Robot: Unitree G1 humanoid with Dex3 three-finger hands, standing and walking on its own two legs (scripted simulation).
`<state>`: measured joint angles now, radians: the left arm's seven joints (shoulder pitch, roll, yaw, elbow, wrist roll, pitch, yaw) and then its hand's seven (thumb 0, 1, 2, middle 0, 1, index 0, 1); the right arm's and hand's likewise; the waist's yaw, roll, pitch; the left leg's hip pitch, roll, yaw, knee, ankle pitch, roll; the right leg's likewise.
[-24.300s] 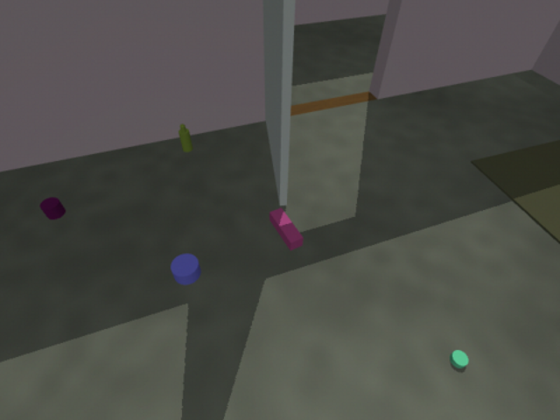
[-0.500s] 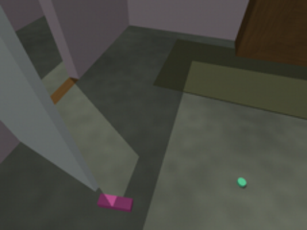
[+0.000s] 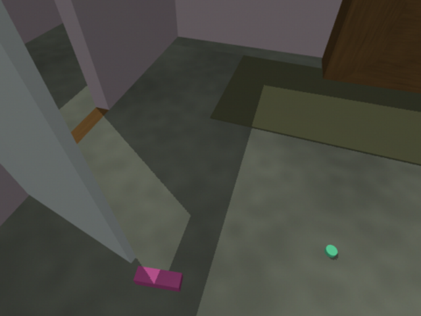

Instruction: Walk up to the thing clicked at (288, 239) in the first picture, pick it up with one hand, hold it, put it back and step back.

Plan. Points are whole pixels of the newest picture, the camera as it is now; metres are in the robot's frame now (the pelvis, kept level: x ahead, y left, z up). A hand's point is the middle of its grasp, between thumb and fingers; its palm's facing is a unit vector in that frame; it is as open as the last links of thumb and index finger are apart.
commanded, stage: stand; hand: left
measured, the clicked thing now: (158, 278) +0.42 +0.25 -0.75
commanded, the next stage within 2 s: walk up in 0.68 s
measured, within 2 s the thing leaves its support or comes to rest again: neither
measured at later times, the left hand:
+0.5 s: hand out of the picture +0.08 +0.26 -0.15, palm faces -0.04 -0.94 -0.35, open 7.3 cm
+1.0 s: hand out of the picture +0.08 +0.30 -0.18, palm faces -0.04 -0.92 -0.38, open 7.3 cm
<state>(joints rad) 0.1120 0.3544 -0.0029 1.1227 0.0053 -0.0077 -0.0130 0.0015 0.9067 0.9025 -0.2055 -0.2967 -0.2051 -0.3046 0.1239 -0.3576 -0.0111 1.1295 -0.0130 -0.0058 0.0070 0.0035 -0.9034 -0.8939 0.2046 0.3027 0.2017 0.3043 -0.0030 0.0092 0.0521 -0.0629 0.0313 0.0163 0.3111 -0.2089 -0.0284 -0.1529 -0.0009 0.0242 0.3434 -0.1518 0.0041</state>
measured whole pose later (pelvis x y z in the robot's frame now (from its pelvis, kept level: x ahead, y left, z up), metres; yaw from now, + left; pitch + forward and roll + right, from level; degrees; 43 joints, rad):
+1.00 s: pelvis -0.06 +0.04 -0.03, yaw +0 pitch -1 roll +0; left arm 0.01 0.41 0.04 0.92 0.02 0.07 0.00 0.00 0.90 0.90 -0.21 -0.30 -0.21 -0.30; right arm 0.11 -0.41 -0.08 0.95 -0.01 0.04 0.00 0.00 -0.90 -0.89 0.20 0.30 0.20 0.30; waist -0.01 -0.03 0.17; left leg -0.28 -0.02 -0.02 0.67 -0.37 0.03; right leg -0.44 -0.04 0.06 0.67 -0.23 0.01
